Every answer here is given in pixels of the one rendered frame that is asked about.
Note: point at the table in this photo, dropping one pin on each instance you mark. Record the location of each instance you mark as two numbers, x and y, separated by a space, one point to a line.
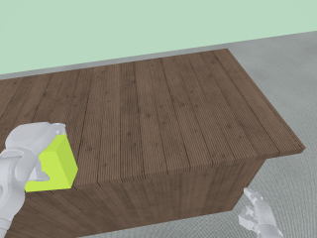
154 140

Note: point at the robot right forearm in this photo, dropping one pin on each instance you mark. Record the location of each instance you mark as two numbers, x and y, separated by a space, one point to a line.
268 231

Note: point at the left robot hand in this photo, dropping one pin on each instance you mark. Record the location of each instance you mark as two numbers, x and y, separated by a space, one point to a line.
35 137

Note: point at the sponge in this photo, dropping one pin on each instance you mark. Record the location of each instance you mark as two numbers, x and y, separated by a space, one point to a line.
58 162

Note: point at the right robot hand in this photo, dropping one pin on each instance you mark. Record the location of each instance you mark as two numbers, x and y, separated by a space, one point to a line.
252 217

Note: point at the robot left forearm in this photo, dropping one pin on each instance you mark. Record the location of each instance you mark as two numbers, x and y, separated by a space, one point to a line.
16 166

